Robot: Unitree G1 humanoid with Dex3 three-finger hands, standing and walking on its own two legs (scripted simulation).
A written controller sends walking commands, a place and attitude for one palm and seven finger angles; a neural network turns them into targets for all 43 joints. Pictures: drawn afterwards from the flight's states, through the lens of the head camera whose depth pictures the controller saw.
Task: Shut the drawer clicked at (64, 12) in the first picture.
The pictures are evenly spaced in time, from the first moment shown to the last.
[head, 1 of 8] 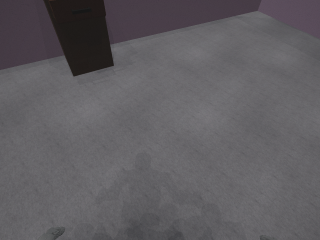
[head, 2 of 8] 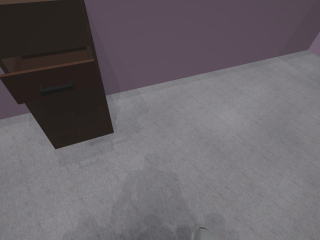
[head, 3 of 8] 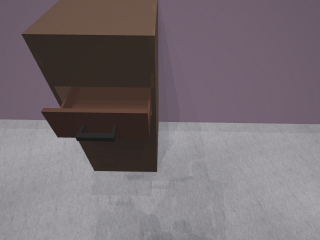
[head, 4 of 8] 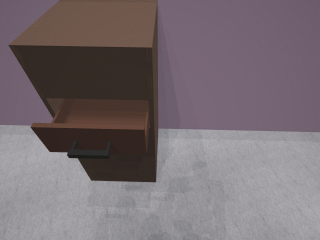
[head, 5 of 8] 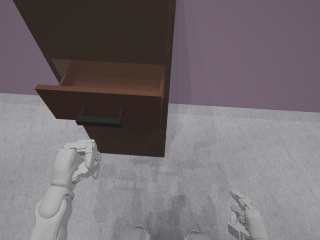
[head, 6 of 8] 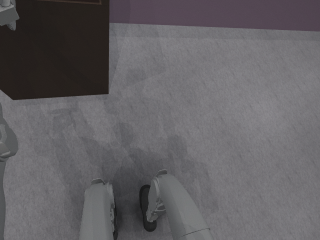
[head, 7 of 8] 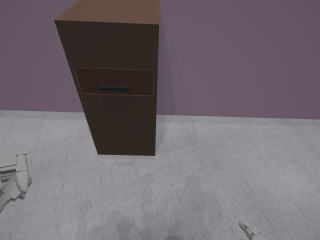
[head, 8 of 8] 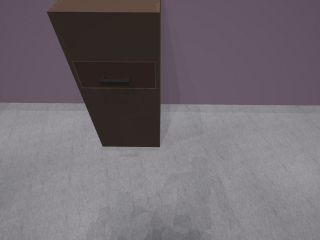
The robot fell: no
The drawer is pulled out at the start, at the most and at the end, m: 0.14 0.14 0.00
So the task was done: yes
